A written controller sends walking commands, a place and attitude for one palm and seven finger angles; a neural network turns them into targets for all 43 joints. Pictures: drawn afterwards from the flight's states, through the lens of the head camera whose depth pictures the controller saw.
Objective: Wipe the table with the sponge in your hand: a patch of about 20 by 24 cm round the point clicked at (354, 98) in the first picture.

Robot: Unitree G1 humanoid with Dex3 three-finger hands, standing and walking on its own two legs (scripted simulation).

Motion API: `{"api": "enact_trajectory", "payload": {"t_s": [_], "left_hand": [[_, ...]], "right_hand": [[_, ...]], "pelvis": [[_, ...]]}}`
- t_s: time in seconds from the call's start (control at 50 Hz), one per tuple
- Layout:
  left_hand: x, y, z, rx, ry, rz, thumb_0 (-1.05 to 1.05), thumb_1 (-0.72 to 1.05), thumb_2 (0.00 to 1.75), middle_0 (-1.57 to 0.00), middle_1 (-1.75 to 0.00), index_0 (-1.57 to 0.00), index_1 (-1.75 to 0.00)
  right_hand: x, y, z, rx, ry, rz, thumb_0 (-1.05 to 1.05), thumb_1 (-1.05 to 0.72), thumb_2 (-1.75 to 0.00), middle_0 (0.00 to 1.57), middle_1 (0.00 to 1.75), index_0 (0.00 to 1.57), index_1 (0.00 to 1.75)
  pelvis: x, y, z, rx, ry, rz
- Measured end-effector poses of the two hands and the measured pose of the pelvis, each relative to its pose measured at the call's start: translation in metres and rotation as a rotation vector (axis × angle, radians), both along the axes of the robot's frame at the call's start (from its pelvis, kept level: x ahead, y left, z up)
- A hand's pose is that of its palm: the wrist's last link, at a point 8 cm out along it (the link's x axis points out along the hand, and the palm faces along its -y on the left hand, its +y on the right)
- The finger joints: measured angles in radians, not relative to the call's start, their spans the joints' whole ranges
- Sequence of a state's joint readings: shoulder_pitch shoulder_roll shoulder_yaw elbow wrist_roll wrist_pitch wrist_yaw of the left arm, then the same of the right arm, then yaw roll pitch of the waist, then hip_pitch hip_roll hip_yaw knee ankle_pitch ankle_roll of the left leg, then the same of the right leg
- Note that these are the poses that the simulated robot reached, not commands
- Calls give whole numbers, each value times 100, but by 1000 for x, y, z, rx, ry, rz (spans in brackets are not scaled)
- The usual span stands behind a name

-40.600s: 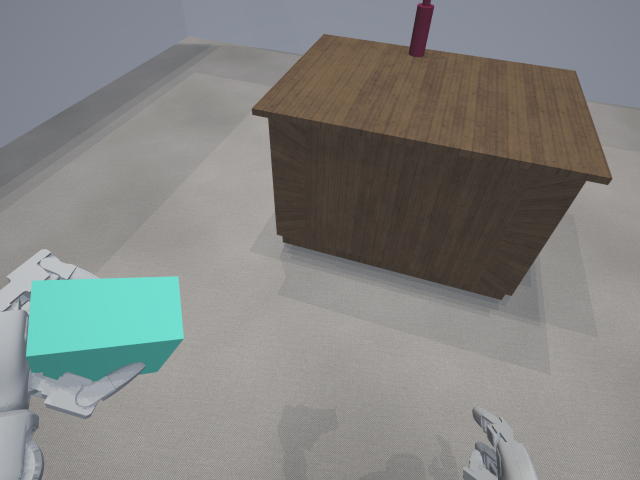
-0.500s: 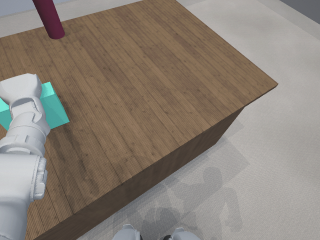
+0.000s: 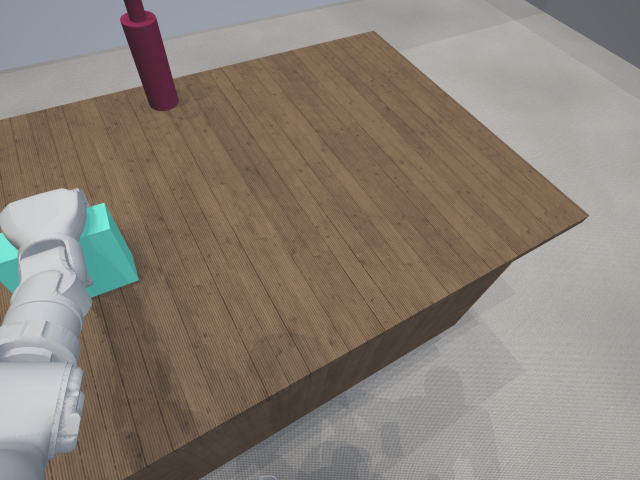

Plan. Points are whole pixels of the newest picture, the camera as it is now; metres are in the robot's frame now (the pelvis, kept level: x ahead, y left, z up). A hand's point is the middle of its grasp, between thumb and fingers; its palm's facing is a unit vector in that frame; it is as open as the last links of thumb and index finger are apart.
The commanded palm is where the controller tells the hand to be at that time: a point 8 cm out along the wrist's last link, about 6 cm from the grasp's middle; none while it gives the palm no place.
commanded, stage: wipe back along the first lane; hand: left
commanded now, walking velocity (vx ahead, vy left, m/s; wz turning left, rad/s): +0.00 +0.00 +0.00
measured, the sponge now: (76, 267) +0.40 +0.35 -0.03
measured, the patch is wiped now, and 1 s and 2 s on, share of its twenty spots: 1.00 1.00 1.00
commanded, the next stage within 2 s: none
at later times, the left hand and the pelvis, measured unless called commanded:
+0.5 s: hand (62, 282) +0.35 +0.34 +0.01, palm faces -0.10 -0.02 -0.99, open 10.1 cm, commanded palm +0.33 +0.31 +0.04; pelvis -0.01 +0.00 +0.01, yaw +1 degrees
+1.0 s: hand (69, 304) +0.33 +0.32 +0.00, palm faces -0.08 -0.01 -1.00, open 10.2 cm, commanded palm +0.28 +0.28 +0.03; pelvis -0.01 -0.01 +0.01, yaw +1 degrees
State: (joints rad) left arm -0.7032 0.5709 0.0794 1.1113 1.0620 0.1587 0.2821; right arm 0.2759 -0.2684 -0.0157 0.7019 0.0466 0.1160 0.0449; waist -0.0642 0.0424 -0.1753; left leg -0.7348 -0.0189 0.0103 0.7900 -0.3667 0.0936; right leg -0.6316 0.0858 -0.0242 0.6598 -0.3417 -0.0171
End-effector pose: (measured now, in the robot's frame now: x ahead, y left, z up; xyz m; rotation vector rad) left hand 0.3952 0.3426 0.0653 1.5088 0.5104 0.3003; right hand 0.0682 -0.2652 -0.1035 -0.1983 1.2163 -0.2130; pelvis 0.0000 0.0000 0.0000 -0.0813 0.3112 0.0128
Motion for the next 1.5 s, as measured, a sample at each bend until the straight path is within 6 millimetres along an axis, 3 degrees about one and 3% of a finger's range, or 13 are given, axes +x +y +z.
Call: {"api": "enact_trajectory", "payload": {"t_s": [0.18,0.52,0.9,1.36,1.5], "left_hand": [[-15,6,-1,14,-3,-9,0,-52,106,-72,-132,-74,-134],[-55,-14,-3,31,-25,-14,0,-50,105,-70,-133,-72,-136],[-77,-28,-7,48,-43,0,0,-49,104,-69,-134,-70,-137],[-121,-55,-6,23,-78,14,0,-47,104,-67,-136,-69,-139],[-134,-61,-6,14,-74,14,0,-47,104,-67,-136,-69,-139]], "right_hand": [[18,1,1,4,-15,21,1,-91,-90,20,30,20,30],[24,10,-1,48,-52,35,1,-91,-90,20,30,20,30],[39,5,1,51,-107,51,1,-91,-90,20,30,20,30],[112,27,22,103,-295,138,1,-91,-90,20,30,20,30],[124,31,29,111,-342,161,1,-91,-90,20,30,20,30]], "pelvis": [[1,-1,2,1,-11,9],[-7,-4,6,14,-67,18],[-10,-10,5,21,-80,17],[2,-12,10,34,-140,22],[1,-14,11,39,-158,24]]}}
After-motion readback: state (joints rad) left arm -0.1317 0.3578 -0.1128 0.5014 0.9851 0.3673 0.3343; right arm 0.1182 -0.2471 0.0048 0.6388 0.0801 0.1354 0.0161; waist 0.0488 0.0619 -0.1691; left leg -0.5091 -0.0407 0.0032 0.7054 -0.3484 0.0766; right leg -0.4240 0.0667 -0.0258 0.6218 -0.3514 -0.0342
